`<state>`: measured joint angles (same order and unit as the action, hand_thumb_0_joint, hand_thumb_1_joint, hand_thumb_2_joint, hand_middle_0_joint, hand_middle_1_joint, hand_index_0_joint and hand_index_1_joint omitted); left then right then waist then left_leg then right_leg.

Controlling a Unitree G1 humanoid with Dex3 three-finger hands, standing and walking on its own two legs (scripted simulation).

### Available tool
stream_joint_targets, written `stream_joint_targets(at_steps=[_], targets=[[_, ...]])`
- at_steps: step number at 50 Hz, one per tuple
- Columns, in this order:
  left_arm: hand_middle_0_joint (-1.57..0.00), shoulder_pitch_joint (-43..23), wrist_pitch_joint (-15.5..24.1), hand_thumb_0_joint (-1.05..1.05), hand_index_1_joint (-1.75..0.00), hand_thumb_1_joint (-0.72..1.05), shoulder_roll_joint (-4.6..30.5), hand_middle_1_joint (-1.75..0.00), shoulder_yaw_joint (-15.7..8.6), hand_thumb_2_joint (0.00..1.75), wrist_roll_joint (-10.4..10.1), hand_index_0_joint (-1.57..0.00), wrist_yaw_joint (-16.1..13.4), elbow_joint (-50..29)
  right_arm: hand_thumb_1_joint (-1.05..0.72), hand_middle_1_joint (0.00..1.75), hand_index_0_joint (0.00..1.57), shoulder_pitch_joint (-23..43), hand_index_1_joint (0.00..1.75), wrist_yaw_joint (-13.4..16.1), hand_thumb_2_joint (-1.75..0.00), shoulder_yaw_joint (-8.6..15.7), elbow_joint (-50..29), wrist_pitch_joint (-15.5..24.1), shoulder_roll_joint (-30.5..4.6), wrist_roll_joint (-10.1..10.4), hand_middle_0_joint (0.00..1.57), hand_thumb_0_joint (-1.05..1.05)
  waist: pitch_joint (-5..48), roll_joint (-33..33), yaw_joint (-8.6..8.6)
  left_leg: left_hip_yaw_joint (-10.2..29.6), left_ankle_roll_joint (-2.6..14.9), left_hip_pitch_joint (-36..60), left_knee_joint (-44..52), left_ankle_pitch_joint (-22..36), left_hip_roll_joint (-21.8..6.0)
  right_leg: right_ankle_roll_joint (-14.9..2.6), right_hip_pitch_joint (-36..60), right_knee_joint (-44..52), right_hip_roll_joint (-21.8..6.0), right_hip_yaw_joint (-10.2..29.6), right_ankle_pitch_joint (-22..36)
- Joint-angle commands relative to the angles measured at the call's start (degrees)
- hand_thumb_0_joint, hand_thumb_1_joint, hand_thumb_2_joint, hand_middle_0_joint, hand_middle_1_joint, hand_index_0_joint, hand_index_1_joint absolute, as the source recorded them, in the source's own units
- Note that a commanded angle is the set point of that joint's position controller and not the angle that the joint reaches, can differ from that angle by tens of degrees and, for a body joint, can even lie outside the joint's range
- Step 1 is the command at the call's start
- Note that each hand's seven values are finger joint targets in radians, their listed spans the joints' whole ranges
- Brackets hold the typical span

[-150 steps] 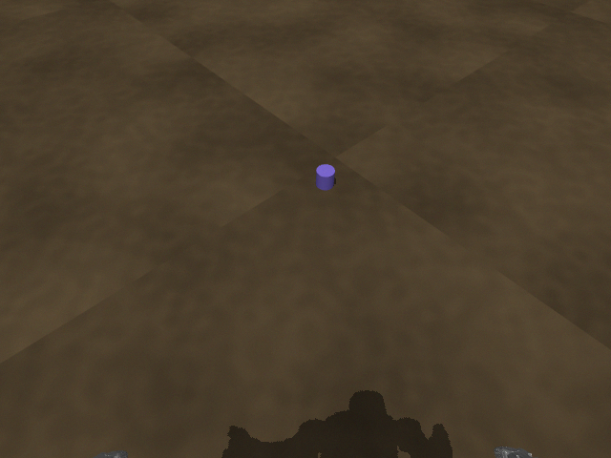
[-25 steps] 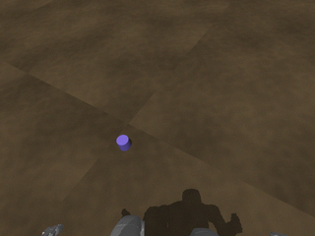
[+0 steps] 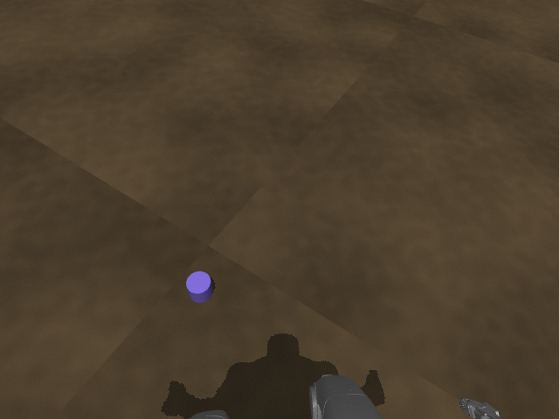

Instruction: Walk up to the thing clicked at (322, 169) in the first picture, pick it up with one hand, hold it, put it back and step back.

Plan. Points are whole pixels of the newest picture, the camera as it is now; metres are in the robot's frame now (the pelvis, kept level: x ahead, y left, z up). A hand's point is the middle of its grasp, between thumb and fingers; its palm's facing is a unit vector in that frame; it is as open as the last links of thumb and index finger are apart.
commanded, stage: walk up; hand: left
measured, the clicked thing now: (199, 287) +0.60 +0.23 -0.73
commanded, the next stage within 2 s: none
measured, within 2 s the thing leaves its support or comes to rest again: neither
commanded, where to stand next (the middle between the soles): +0.20 -0.01 m, yaw +0 degrees
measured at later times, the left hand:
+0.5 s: hand (125, 370) +0.19 +0.24 -0.12, palm faces -0.01 -0.91 -0.42, open 7.3 cm
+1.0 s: hand (120, 371) +0.20 +0.26 -0.16, palm faces +0.02 -0.95 -0.30, open 7.3 cm
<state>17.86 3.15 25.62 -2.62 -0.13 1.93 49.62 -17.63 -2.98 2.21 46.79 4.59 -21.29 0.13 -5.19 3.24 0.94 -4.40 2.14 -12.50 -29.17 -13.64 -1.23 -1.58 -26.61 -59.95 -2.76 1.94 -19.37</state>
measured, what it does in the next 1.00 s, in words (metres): walks ahead: right foot, then left foot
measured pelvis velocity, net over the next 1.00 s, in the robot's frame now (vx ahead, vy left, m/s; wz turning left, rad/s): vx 0.15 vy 0.01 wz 0.02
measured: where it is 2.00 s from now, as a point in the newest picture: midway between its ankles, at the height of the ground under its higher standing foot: outside the picture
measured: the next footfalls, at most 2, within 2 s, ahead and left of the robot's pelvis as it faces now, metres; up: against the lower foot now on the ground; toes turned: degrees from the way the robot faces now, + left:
right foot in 0.24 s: +0.21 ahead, -0.12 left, +0.00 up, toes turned -1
left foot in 0.68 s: +0.21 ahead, +0.12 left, +0.00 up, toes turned +2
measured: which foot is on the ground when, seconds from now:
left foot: down 0.00-0.28, up 0.30-0.66, down 0.68-1.00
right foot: up 0.00-0.22, down 0.24-1.00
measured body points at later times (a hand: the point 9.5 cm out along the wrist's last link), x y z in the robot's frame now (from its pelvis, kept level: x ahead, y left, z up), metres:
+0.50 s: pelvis +0.11 -0.03 +0.00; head +0.12 -0.06 +0.45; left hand +0.19 +0.28 -0.09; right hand +0.15 -0.34 -0.14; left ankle +0.15 +0.14 -0.68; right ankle +0.18 -0.12 -0.74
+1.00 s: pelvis +0.15 +0.01 +0.00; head +0.15 +0.02 +0.45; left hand +0.20 +0.31 -0.14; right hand +0.26 -0.29 -0.12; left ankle +0.18 +0.12 -0.74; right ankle +0.17 -0.12 -0.74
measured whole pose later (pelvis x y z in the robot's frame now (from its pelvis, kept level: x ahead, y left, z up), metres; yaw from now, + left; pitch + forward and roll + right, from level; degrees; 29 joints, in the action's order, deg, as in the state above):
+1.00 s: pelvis +0.15 +0.01 +0.00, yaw +1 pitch -3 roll -1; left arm 8.8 0.0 20.7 -0.1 -0.1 1.2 62.8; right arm -6.2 -0.6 -0.9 59.2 1.5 -19.5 -0.3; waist -3.3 1.0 -1.3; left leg -1.4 0.3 -12.9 -27.9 -12.1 -1.2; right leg 0.6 -11.1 -26.2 -1.3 -2.7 -12.1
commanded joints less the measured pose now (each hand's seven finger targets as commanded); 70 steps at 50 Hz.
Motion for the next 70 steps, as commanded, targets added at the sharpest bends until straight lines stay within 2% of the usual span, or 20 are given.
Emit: stream_joint_targets(at_steps=[1,6,9,11,12,13,15,19,25,28,32,33,34,35,36,38,41,46,53,70], targets=[[-0.2,2.8,0.7,0.0,-0.3,0.9,8.3,-0.3,-2.8,0.9,-0.1,-0.2,0.1,-3.5,-0.9,0.3,0.2,-3.1,0.3,1.5,-0.9,4.9,-3.8,1.1,-15.7,0.0,0.2,0.0,1.7,-13.3,0.3,9.6,9.56,6.4,12.7,16.5,-11.8,1.36,-5.8,7.0,-2.1,-1.5,4.6],[-0.2,-2.5,1.2,0.0,-0.3,0.9,7.4,-0.3,-3.1,0.9,0.5,-0.2,0.3,-5.1,-0.9,0.3,0.2,-3.6,0.3,1.2,-0.9,5.0,-4.6,0.1,-16.3,-0.7,0.2,0.0,0.0,-12.3,1.54,8.3,10.42,2.9,10.9,17.6,-11.9,0.93,-0.2,18.9,-1.8,-4.7,6.9],[-0.2,-2.3,1.5,0.0,-0.3,0.9,6.5,-0.3,-3.2,0.9,0.8,-0.2,-0.2,-4.4,-0.9,0.3,0.2,-2.0,0.3,1.4,-0.9,4.5,-5.2,-0.7,-15.5,-0.5,0.2,0.0,1.0,-10.4,0.23,8.0,9.44,-0.9,5.8,20.1,-11.7,0.26,7.3,23.2,0.7,-6.0,8.1],[-0.2,3.4,2.1,0.0,-0.3,0.9,7.5,-0.3,-3.7,0.9,1.0,-0.2,-1.1,-2.2,-0.9,0.3,0.2,-0.4,0.3,1.7,-0.9,3.7,-5.9,-1.1,-13.9,0.2,0.2,0.0,5.0,-4.4,-3.4,6.8,6.6,-3.8,-3.9,18.0,-9.7,-0.75,19.5,31.1,1.6,-4.5,13.9],[-0.2,6.2,2.5,0.0,-0.3,0.9,9.6,-0.3,-4.5,0.9,1.3,-0.2,-1.6,-1.4,-0.9,0.3,0.2,-2.4,0.3,1.7,-0.9,2.5,-5.8,-1.0,-10.6,0.7,0.2,0.0,8.2,2.4,-5.12,4.5,4.43,-6.4,-13.3,11.1,-6.3,-1.86,25.6,34.3,-1.6,-0.1,13.3],[-0.2,7.7,2.8,0.0,-0.3,0.9,14.7,-0.3,-6.0,0.9,1.6,-0.2,-1.9,-2.4,-0.9,0.3,0.2,-6.3,0.3,1.6,-0.9,1.5,-6.3,-1.0,-7.7,0.7,0.2,0.0,11.9,14.8,-4.45,1.1,1.57,-13.9,-25.6,-7.9,-0.1,-5.15,30.9,39.9,-14.7,19.8,5.1],[-0.2,2.4,2.1,0.0,-0.3,0.9,15.8,-0.3,-5.5,0.9,0.6,-0.2,-1.8,-4.4,-0.9,0.3,0.2,-7.4,0.3,2.5,-0.9,3.5,-3.2,-2.7,-15.2,-0.4,0.2,0.0,6.4,7.1,-3.24,5.7,1.15,-18.7,-33.7,-20.6,1.3,-13.17,23.1,45.5,-21.9,32.9,-11.7],[-0.2,-1.7,2.0,0.0,-0.3,0.9,11.5,-0.3,-4.3,0.9,0.2,-0.2,-1.9,-4.6,-0.9,0.3,0.2,-7.6,0.3,2.0,-0.9,3.4,1.1,-3.0,-14.4,0.1,0.2,0.0,1.1,4.9,-1.39,8.9,-0.4,-18.0,-29.4,-9.1,-1.2,-6.03,15.5,47.6,-12.2,14.7,-9.0],[-0.2,-5.9,1.1,0.0,-0.3,0.9,8.4,-0.3,-3.2,0.9,1.2,-0.2,-1.9,-5.0,-0.9,0.3,0.2,-5.7,0.3,2.1,-0.9,2.5,3.8,-3.2,-11.1,-0.9,0.2,0.0,1.5,6.6,-0.79,5.9,-3.14,-10.0,-17.4,-5.1,-1.2,-8.57,8.4,45.6,-8.8,2.6,3.5],[-0.2,-5.7,-0.1,0.0,-0.3,0.9,9.3,-0.3,-3.4,0.9,1.3,-0.2,-1.7,-4.0,-0.9,0.3,0.2,-2.1,0.3,2.4,-0.9,2.3,4.5,-2.9,-11.2,-1.1,0.2,0.0,2.7,6.9,-2.4,3.8,-3.49,-6.2,-11.5,-2.9,-1.1,-8.57,7.9,42.3,-9.6,2.9,2.7],[-0.2,-9.1,-1.9,0.0,-0.3,0.9,8.4,-0.3,-2.5,0.9,0.5,-0.2,-1.4,-3.5,-0.9,0.3,0.2,-2.8,0.3,3.3,-0.9,2.5,6.7,-2.0,-11.5,-1.5,0.2,0.0,4.5,1.7,-0.26,3.3,-1.54,4.2,-1.9,1.6,-0.6,-6.96,1.8,34.7,-10.9,4.3,-0.1],[-0.2,-9.2,-2.2,0.0,-0.3,0.9,6.8,-0.3,-1.8,0.9,0.2,-0.2,-1.4,-2.8,-0.9,0.3,0.2,-2.3,0.3,3.6,-0.9,2.4,7.1,-1.7,-11.6,-1.6,0.2,0.0,4.5,-0.9,0.24,5.7,-1.05,4.9,2.7,1.1,-1.9,-5.16,1.4,32.7,-9.7,3.4,-0.5],[-0.2,-7.6,-2.4,0.0,-0.3,0.9,4.4,-0.3,-0.9,0.9,-0.3,-0.2,-1.3,-2.2,-0.9,0.3,0.2,-0.3,0.3,3.9,-0.9,2.4,6.6,-1.2,-13.8,-2.2,0.2,0.0,4.5,-8.9,-1.13,16.5,0.49,2.9,9.4,-2.9,-8.7,-2.63,1.6,27.7,-5.7,0.6,-0.6],[-0.2,-5.2,-2.6,0.0,-0.3,0.9,2.8,-0.3,-0.2,0.9,-1.0,-0.2,-1.3,-1.2,-0.9,0.3,0.2,4.4,0.3,4.0,-0.9,2.0,5.1,-0.7,-15.6,-2.2,0.2,0.0,3.8,-14.2,-3.56,27.7,3.25,-0.5,14.5,-5.2,-15.5,-0.06,2.1,23.0,0.4,-2.2,-4.4],[-0.2,-5.1,-3.1,0.0,-0.3,0.9,6.4,-0.3,-1.3,0.9,-1.0,-0.2,-1.8,1.5,-0.9,0.3,0.2,8.1,0.3,3.8,-0.9,2.4,4.8,-0.8,-18.3,-1.3,0.2,0.0,2.2,-14.5,-3.25,28.2,7.92,-8.4,14.5,-8.9,-17.8,-0.12,8.7,20.5,0.3,-1.2,-7.9],[-0.2,-6.6,-2.8,0.0,-0.3,0.9,7.3,-0.3,-1.3,0.9,-0.4,-0.2,-1.5,3.4,-0.9,0.3,0.2,9.8,0.3,3.6,-0.9,1.4,5.4,-1.1,-15.7,-1.2,0.2,0.0,1.6,-13.3,-3.05,20.0,5.76,-9.8,12.7,-7.3,-12.6,-0.53,13.1,25.8,-0.1,-1.1,-5.6],[-0.2,-6.9,-1.8,0.0,-0.3,0.9,6.9,-0.3,-1.0,0.9,-0.5,-0.2,-1.7,5.7,-0.9,0.3,0.2,9.8,0.3,3.4,-0.9,0.5,6.8,-1.0,-13.1,-0.5,0.2,0.0,7.2,-13.9,-3.12,13.2,1.63,-2.1,6.7,11.2,-8.9,-0.17,17.3,33.3,-1.2,-0.3,9.0],[-0.2,-10.2,-1.9,0.0,-0.3,0.9,6.7,-0.3,0.2,0.9,-0.2,-0.2,-1.5,9.0,-0.9,0.3,0.2,13.0,0.3,3.4,-0.9,0.3,8.4,-1.9,-12.8,-0.4,0.2,0.0,5.5,-10.0,-2.02,13.7,0.72,-3.9,12.8,-8.6,-8.4,-0.04,17.4,36.3,-2.4,0.6,4.0],[-0.2,-13.3,-0.8,0.0,-0.3,0.9,6.6,-0.3,0.5,0.9,-0.2,-0.2,-1.6,12.2,-0.9,0.3,0.2,14.7,0.3,3.3,-0.9,-0.2,11.7,-1.7,-11.5,0.1,0.2,0.0,7.0,-2.4,-1.04,9.7,-0.28,5.3,9.1,10.3,-6.5,0.22,16.6,41.8,-5.2,2.9,16.5],[-0.2,-15.3,-1.1,0.0,-0.3,0.9,6.3,-0.3,0.0,0.9,0.4,-0.2,-2.0,14.4,-0.9,0.3,0.2,17.3,0.3,3.2,-0.9,-0.3,16.1,-2.4,-10.5,-0.5,0.2,0.0,7.6,-3.3,-1.43,8.9,-1.11,6.2,13.3,9.5,-6.4,0.91,20.5,45.4,-5.4,1.9,14.3]])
